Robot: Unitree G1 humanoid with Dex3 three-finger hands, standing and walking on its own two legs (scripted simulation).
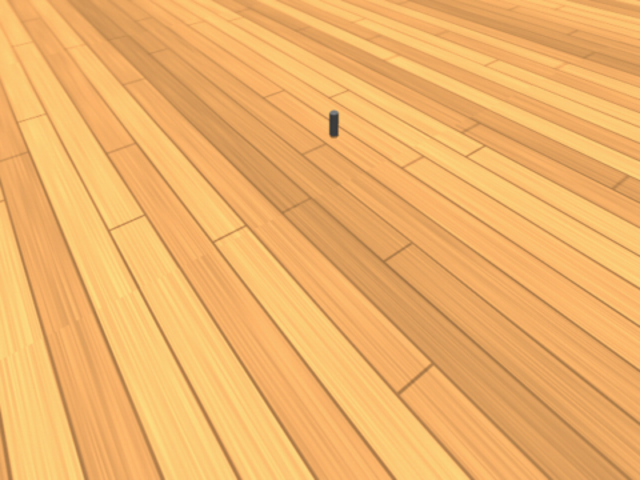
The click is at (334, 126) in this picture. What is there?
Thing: slim round
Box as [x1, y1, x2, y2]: [330, 110, 338, 135]
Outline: 332,110 330,111 330,134 336,135 338,112
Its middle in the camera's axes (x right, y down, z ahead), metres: +0.07 -0.64 +2.22
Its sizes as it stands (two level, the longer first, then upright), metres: 0.051 0.051 0.139
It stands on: the floor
